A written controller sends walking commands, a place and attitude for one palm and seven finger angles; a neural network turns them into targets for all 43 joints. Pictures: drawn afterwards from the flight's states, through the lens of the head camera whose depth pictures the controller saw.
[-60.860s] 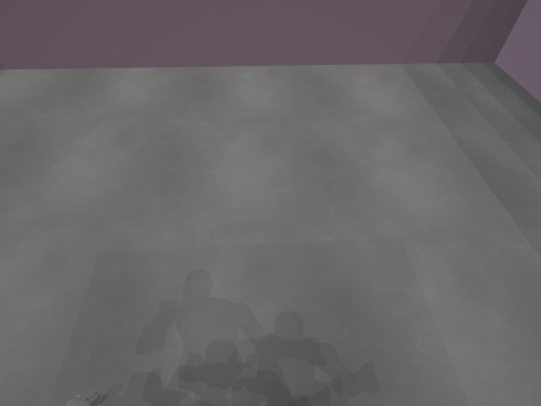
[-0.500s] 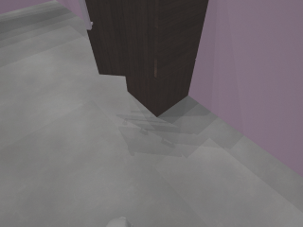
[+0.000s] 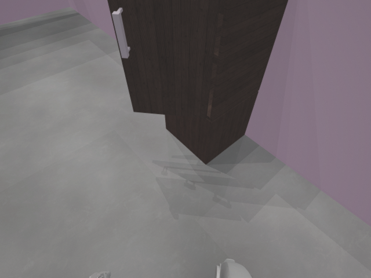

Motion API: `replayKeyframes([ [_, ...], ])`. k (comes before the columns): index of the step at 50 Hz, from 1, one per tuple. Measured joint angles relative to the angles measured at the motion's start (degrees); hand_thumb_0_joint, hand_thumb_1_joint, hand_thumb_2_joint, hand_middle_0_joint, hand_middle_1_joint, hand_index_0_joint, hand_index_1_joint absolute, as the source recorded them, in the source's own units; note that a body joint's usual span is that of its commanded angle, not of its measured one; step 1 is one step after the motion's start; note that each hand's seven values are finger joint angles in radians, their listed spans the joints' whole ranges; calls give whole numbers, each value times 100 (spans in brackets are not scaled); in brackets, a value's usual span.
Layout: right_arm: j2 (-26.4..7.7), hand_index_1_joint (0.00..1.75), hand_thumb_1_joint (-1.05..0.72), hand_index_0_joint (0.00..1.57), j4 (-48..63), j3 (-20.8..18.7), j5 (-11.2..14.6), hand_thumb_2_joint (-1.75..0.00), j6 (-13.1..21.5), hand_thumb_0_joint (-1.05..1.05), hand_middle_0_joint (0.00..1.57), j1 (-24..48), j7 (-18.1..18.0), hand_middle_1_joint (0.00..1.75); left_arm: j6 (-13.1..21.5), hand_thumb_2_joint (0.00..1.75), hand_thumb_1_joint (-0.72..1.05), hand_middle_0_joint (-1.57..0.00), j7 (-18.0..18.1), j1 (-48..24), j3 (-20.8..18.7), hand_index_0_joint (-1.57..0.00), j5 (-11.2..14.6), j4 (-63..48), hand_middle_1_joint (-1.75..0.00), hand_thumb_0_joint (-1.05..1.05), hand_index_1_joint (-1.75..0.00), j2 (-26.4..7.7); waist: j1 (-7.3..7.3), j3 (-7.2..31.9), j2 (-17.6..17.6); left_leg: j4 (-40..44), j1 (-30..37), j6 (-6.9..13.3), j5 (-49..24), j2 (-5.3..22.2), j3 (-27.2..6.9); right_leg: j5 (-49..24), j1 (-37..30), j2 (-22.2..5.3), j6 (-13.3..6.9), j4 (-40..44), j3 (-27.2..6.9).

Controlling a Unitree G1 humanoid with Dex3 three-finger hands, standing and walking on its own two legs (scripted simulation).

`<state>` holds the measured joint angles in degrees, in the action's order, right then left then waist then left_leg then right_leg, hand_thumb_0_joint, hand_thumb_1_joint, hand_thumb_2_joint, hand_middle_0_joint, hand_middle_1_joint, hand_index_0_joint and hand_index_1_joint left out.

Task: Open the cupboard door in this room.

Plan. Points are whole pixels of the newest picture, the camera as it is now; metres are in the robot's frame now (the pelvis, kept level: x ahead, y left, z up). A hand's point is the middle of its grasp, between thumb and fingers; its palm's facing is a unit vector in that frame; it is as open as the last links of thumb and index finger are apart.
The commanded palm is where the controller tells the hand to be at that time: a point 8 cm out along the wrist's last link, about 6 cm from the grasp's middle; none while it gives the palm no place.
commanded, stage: take the last steps up to it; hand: left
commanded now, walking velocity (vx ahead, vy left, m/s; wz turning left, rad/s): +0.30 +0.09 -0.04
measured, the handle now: (122, 33) +0.88 +0.27 +0.09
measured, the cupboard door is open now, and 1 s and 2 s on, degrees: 42 42 42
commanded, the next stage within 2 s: come to a stop and stand still in 0.52 s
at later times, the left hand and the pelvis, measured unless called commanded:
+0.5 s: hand (115, 258) +0.19 +0.19 -0.16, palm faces +0.08 -0.97 -0.22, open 7.2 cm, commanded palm none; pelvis +0.21 +0.01 +0.01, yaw +1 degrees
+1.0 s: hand (113, 185) +0.40 +0.25 -0.17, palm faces -0.01 -0.97 -0.23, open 7.3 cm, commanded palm none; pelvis +0.30 +0.06 +0.00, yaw -3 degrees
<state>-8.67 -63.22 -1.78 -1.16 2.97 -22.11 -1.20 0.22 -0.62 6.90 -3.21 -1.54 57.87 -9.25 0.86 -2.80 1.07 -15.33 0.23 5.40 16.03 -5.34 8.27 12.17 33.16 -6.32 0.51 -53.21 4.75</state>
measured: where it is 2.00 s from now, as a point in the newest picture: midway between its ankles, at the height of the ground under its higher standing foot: (183, 268)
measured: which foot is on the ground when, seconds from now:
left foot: down 0.00-0.18, up 0.20-0.60, down 0.62-1.00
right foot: up 0.00-0.16, down 0.18-0.62, up 0.64-1.00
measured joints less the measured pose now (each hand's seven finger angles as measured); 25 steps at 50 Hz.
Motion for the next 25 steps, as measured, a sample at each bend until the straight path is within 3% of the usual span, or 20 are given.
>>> replayKeyframes([
  [5, 65, 30, -92, 20, -276, 44, -33, -90, -16, 0, 20, -433, -11, 30, -6, 90, 91, -19, -16, -331, 44, -20, 17, -165, -30, 0, -30, 85, 209, -95, -110, -55, 411, -73, 433, 4, 5, 71, -325, 153, -195, 907, 78],
  [8, 102, 30, -92, 20, -439, 62, -9, -90, -46, 1, 20, -631, -10, 30, 92, 90, 91, -19, -21, -396, 78, -20, 24, -283, -30, 0, -30, 125, 253, -161, -217, -586, 458, -173, 921, 145, 21, 127, -827, 370, -378, 1497, 207],
  [10, 155, 30, -91, 20, -542, 50, 61, -90, -109, 1, 20, -649, 11, 30, 259, 90, 91, -19, 1, -366, 72, -20, 20, -336, -30, 0, -30, 151, 212, -233, -242, -2164, -87, -280, 1216, 277, -75, 171, -1068, 430, -517, 1553, 255],
  [12, 157, 30, -91, 20, -532, 2, 75, -90, -207, 1, 20, -495, 38, 30, 333, 90, 91, -19, 34, -229, 74, -20, 63, -327, -30, 0, -30, 189, 193, -294, -276, -4153, -963, -366, 1189, 341, -369, 423, -1252, 463, -496, 1510, 330],
  [14, 112, 30, -91, 20, -425, -53, 48, -90, -274, 1, 20, -251, 56, 30, 331, 90, 91, -20, 88, 0, 70, -20, 81, -225, -30, 0, -30, 230, 172, -276, -304, -5068, -1721, -428, 767, 516, -506, 416, -1536, 508, -406, 1852, 363],
  [16, 76, 30, -91, 20, -250, -83, 19, -90, -286, 1, 20, 29, 72, 30, 399, 90, 93, -20, 199, 244, -74, -21, 151, -125, -30, -2, -30, 227, 149, -217, -295, -5068, -2313, -521, 389, 759, -597, 293, -1803, 549, -365, 2304, 375],
  [20, 16, 30, -91, 19, 95, -138, 4, -90, -245, 1, 19, 569, 119, 30, 458, 90, 96, -20, 190, 634, -109, -20, 79, 136, -30, -4, -30, -4, 38, -86, -210, -4068, -2951, -710, -52, 1090, -640, 167, -2262, 525, -328, 2988, 347],
  [25, -219, 30, -93, 19, 331, -195, 24, -90, -237, 1, 19, 1159, 178, 30, 412, 90, 94, -19, 107, 1075, 1, -20, 29, 501, -30, -2, -30, -3, -165, -35, -157, -2789, -2997, -789, -363, 1093, -501, 348, -2764, 365, -103, 3277, 301],
])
